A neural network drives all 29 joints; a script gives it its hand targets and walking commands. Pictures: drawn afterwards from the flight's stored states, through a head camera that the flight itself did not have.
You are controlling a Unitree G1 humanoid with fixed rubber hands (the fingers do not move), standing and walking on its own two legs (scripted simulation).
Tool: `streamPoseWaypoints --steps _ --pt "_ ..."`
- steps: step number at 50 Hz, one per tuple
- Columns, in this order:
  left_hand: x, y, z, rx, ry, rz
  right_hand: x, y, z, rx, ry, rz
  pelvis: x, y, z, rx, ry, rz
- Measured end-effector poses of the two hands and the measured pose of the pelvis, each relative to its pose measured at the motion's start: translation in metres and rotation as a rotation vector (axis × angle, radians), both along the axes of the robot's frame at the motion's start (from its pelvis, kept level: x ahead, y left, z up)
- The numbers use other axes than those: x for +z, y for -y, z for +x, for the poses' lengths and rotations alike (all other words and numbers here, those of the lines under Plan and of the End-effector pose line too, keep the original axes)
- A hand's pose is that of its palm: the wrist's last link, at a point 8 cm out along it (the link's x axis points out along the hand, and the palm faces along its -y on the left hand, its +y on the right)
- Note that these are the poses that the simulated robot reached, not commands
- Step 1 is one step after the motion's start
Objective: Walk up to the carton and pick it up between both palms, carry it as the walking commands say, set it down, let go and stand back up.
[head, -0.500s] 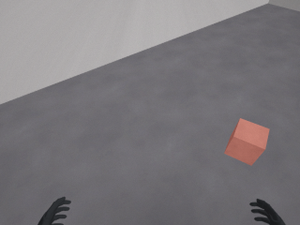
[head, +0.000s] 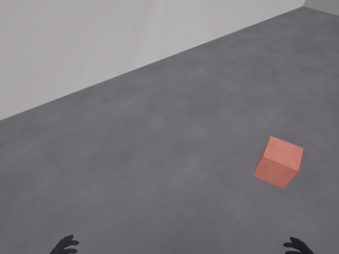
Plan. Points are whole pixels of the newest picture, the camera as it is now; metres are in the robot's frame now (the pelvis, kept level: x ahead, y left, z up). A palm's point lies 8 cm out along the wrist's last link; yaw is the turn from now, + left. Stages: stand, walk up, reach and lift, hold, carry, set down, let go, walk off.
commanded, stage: stand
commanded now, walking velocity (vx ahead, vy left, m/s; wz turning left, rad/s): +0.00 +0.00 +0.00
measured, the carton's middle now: (276, 162) +0.80 -0.65 -0.66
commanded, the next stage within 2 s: walk up in 0.14 s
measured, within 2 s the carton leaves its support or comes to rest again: neither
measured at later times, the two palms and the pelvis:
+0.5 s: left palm (57, 252) +0.16 +0.29 -0.07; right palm out of the picture +0.06 -0.39 -0.06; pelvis +0.01 -0.02 +0.01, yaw -10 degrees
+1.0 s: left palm (139, 179) +0.37 +0.12 -0.09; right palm out of the picture +0.04 -0.46 -0.08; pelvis +0.14 -0.13 -0.02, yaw -28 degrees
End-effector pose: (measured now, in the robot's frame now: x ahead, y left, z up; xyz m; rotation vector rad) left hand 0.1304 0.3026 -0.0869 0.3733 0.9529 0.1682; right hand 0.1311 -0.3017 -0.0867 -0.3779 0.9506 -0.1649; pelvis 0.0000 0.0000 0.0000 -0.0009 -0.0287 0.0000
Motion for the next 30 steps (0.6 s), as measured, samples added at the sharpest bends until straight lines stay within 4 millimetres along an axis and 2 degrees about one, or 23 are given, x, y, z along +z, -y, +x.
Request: streamPoseWaypoints --steps 17,20,24,27,30 --pt "0.001 -0.004 -0.015 0.025 -0.079 -0.002 0.001 0.009 -0.017 -0.043 -0.069 0.0 0.01 0.002 -0.002 -0.016 0.007 0.006" --pt "0.003 -0.005 -0.007 -0.026 -0.099 -0.001 0.01 0.032 -0.025 -0.098 0.0 -0.041 0.006 0.005 -0.001 -0.087 -0.007 0.021" --pt "0.014 0.006 0.024 -0.123 -0.094 0.01 0.026 0.079 -0.061 -0.193 0.016 -0.126 0.006 0.018 0.004 -0.162 -0.013 0.032" --pt "0.02 0.025 0.055 -0.197 -0.084 0.015 0.033 0.114 -0.086 -0.254 0.003 -0.17 0.003 0.032 0.012 -0.212 -0.01 0.031" --pt "0.022 0.051 0.089 -0.262 -0.061 0.035 0.029 0.147 -0.102 -0.308 -0.011 -0.192 -0.005 0.054 0.024 -0.258 -0.009 0.029"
